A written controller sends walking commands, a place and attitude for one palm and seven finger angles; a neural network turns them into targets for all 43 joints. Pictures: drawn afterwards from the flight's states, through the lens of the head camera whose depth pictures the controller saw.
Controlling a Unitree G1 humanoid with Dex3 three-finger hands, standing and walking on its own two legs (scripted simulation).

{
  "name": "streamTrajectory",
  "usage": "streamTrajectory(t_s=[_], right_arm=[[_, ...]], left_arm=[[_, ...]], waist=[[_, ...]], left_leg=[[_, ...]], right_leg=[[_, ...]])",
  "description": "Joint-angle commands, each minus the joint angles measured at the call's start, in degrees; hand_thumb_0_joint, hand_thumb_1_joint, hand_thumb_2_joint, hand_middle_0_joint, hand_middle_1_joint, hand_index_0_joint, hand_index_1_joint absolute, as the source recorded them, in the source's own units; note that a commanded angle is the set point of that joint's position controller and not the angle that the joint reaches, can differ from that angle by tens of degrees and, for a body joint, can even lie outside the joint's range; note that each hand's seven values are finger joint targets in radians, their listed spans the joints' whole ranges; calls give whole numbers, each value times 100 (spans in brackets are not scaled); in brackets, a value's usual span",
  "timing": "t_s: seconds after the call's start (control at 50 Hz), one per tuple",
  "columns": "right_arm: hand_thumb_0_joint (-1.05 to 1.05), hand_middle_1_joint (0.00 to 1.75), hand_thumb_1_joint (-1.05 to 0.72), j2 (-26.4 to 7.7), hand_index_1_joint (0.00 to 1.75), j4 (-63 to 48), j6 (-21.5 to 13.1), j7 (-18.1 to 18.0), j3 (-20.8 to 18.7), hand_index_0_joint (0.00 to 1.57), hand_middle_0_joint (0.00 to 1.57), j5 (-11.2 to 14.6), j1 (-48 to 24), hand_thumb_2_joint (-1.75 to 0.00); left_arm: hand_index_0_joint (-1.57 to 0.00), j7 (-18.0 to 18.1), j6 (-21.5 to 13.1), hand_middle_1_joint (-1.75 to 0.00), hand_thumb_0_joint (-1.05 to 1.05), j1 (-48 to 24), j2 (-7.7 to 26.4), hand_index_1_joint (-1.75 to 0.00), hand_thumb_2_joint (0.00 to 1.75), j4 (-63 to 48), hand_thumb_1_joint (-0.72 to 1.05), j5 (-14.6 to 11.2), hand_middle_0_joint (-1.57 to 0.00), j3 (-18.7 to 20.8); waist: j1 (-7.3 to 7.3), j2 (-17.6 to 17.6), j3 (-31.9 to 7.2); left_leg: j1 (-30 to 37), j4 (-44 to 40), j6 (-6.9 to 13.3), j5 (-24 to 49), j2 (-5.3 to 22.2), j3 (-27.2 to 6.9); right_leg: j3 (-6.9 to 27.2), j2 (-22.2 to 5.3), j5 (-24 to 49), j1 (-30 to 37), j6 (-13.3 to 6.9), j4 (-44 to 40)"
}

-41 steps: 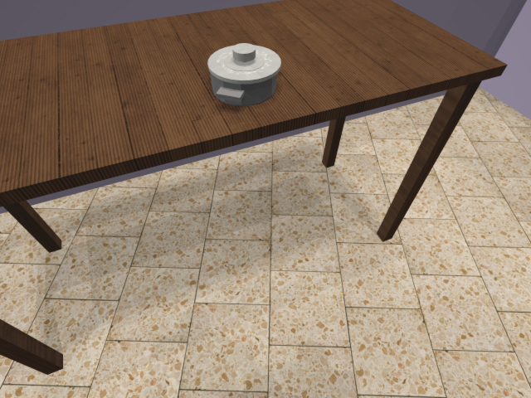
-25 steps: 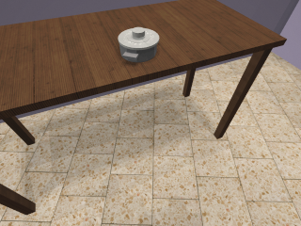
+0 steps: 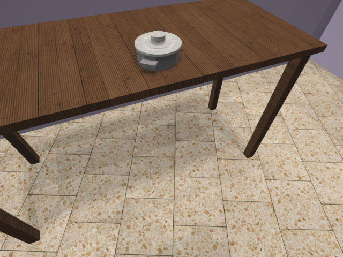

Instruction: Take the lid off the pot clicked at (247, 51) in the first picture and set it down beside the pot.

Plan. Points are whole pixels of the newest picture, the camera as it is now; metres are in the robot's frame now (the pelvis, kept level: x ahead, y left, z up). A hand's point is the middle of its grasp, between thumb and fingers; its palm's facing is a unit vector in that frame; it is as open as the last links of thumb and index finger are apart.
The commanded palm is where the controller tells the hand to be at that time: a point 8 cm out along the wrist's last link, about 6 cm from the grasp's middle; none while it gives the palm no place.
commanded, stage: walk to a spot facing it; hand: left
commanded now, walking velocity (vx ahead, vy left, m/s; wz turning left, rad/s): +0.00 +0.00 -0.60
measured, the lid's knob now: (158, 36) +0.73 +0.09 +0.15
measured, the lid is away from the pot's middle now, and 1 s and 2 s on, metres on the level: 0.00 0.00 0.00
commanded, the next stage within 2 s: none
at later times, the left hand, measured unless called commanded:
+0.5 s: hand out of the picture +0.06 +0.13 -0.15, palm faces -0.17 -0.94 -0.28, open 7.4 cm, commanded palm none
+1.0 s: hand (121, 239) +0.19 +0.15 -0.17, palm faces -0.44 -0.85 -0.28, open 7.4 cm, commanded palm none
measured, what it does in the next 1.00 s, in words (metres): steps on the spot, turning right: left foot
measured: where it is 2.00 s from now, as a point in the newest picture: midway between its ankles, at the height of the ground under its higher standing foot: outside the picture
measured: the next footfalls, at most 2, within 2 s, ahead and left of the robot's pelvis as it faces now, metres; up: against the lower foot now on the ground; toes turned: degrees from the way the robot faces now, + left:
left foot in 0.96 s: +0.12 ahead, +0.07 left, +0.00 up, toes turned -36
right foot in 1.40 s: -0.04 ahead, -0.16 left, +0.00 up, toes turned -52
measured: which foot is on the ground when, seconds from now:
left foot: down 0.00-0.28, up 0.30-0.94, down 0.96-1.00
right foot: down 0.00-0.96, up 0.98-1.00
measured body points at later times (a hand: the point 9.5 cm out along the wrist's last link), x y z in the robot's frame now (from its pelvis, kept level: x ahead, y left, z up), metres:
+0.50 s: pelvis -0.01 -0.06 +0.00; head +0.04 -0.10 +0.45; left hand +0.07 +0.18 -0.13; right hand +0.02 -0.33 -0.16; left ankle +0.01 +0.12 -0.65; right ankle -0.03 -0.11 -0.74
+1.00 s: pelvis +0.03 -0.02 -0.01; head +0.08 -0.03 +0.44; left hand +0.22 +0.20 -0.15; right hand +0.03 -0.30 -0.13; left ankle +0.09 +0.09 -0.74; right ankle -0.03 -0.11 -0.73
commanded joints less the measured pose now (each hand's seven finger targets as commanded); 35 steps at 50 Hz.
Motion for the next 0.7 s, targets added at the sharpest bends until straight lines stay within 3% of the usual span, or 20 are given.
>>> streamTrajectory(t_s=[0.0, 0.04, 0.08, 0.12, 0.14, 0.18, 0.2, 0.22, 0.24, 0.26, 0.28, 0.3, 0.34, 0.38, 0.42, 0.46, 0.52, 0.64, 0.68], right_arm=[[0, 30, -90, -740, 30, -258, -10, -76, -194, 20, 20, -10, 475, -90], [0, 30, -90, -862, 30, -406, 34, -83, -279, 20, 20, -31, 453, -90], [0, 30, -90, -1007, 30, -555, 59, -78, -357, 20, 20, -46, 426, -90], [0, 30, -90, -1048, 30, -706, 45, -61, -404, 20, 20, -82, 390, -90], [0, 30, -90, -1049, 30, -784, 40, -50, -410, 20, 20, -96, 325, -90], [0, 30, -90, -1116, 30, -944, 50, -35, -433, 20, 20, -108, 27, -90], [0, 30, -90, -1157, 30, -1015, 59, -32, -440, 20, 20, -108, -133, -90], [0, 30, -90, -1147, 30, -1080, 72, -23, -452, 20, 20, -81, -254, -90], [0, 30, -90, -819, 30, -1238, 95, -10, -418, 20, 20, -23, -202, -90], [0, 30, -90, -700, 30, -1462, 153, 4, -357, 20, 20, -42, -457, -90], [0, 30, -90, -784, 30, -1467, 183, -2, -382, 20, 20, -23, -468, -90], [0, 30, -90, -797, 30, -1428, 190, 16, -397, 20, 20, -33, -570, -90], [0, 30, -90, -874, 30, -1430, 184, 55, -404, 20, 20, -55, -581, -90], [0, 30, -90, -801, 30, -1418, 197, 77, -396, 20, 20, -53, -601, -90], [0, 30, -90, -825, 30, -1500, 224, 56, -392, 20, 20, -28, -708, -90], [0, 30, -90, -853, 30, -1580, 237, 39, -394, 20, 20, -12, -800, -90], [0, 30, -90, -926, 30, -1743, 258, 19, -387, 20, 20, -9, -1073, -90], [0, 30, -90, -941, 30, -2088, 224, 24, -365, 20, 20, 14, -1473, -90], [0, 30, -90, -913, 30, -2176, 214, 35, -358, 20, 20, 22, -1549, -90]], left_arm=[[-20, -2, 54, -30, 0, 245, 721, -30, 90, -348, 90, 22, -20, 253], [-20, -44, 108, -30, 0, 186, 715, -30, 90, -485, 90, 27, -20, 315], [-20, -92, 167, -30, 0, 85, 640, -30, 90, -644, 90, 38, -20, 352], [-20, -134, 210, -30, 0, -59, 595, -30, 90, -815, 90, 54, -20, 400], [-20, -157, 214, -30, 0, -99, 582, -30, 90, -898, 90, 52, -20, 419], [-20, -207, 211, -30, 0, 81, 553, -30, 90, -951, 90, 49, -20, 444], [-20, -231, 184, -30, 0, 383, 569, -30, 90, -893, 90, 49, -20, 461], [-20, -233, 146, -30, 0, 777, 680, -30, 90, -784, 90, 78, -20, 496], [-20, -163, 71, -30, 0, 1050, 1267, -30, 90, -726, 90, 140, -20, 607], [-20, -94, 72, -30, 0, 1193, 1588, -30, 90, -763, 90, 45, -20, 620], [-20, -58, 92, -30, 0, 1098, 1440, -30, 90, -806, 90, -4, -20, 579], [-20, -35, 81, -30, 0, 747, 1289, -30, 90, -918, 90, 10, -20, 586], [-20, -55, 68, -30, 0, 243, 1155, -30, 90, -1155, 90, -2, -20, 542], [-20, -58, 18, -30, 0, 340, 1196, -30, 90, -1224, 90, -8, -20, 554], [-20, -59, 8, -30, 0, 430, 1287, -30, 90, -1252, 90, -9, -20, 585], [-20, -54, 15, -30, 0, 531, 1326, -30, 90, -1275, 90, -10, -20, 600], [-20, -63, 38, -30, 0, 619, 1290, -30, 90, -1316, 90, -5, -20, 593], [-20, -58, 51, -30, 0, 594, 1370, -30, 90, -1478, 90, 39, -20, 619], [-20, -65, 62, -30, 0, 588, 1442, -30, 90, -1534, 90, 46, -20, 625]], waist=[[-78, 290, 132], [-71, 449, 166], [-83, 811, 334], [-124, 1118, 430], [-105, 1095, 430], [67, 868, 279], [244, 651, 90], [457, 123, -86], [480, -1687, -193], [535, -2199, -39], [429, -1403, -26], [318, -1385, 158], [120, -704, 177], [142, -364, -181], [170, -254, -413], [217, -378, -529], [276, -548, -404], [327, -464, -344], [353, -444, -287]], left_leg=[[324, -38, 229, 1843, 782, -296], [339, -125, 359, 1635, 1018, -456], [196, -485, 627, 1117, 1444, -822], [45, -769, 966, 1320, 1895, -984], [-33, -752, 1037, 1523, 1971, -912], [-235, -430, 923, 1793, 1964, -490], [-367, 45, 709, 1739, 1786, -195], [-594, 961, 395, 1356, 1390, 205], [-1695, 2334, -2, -386, 547, 777], [-2337, 3411, -185, -1871, 126, 463], [-2283, 3868, -117, -1712, 295, -86], [-2494, 4093, -109, -1369, 367, -214], [-2426, 4197, -196, -818, 430, -276], [-2371, 3996, -284, -518, 379, -230], [-2472, 3861, -348, -437, 340, -257], [-2587, 3760, -389, -337, 317, -293], [-2702, 3713, -428, -301, 266, -360], [-2513, 3187, -429, -506, 160, -462], [-2363, 3003, -409, -558, 77, -452]], right_leg=[[412, -299, 1579, -783, -202, 137], [336, -120, 1079, -1098, -184, 492], [145, 101, 0, -1483, -119, 1089], [-71, 1, -1024, -1778, -47, 2150], [-68, -102, -1196, -1788, -40, 2284], [-111, -252, -1009, -1338, -64, 1943], [-156, -241, -550, -832, -66, 1318], [-48, -206, 410, -279, -70, 280], [1596, -1151, 1848, 428, -315, -578], [2769, -1906, 3269, 352, -761, -923], [2579, -1892, 2882, 198, -1130, -881], [2480, -1584, 2577, 1, -1087, -892], [2172, -1331, 2458, -116, -1134, -758], [1918, -1129, 3085, 262, -975, -621], [1925, -1089, 3419, 632, -915, -555], [1936, -1006, 3696, 921, -796, -485], [2108, -931, 3860, 915, -739, -482], [2660, -967, 3940, 779, -1132, -412], [2801, -930, 3930, 640, -1161, -390]])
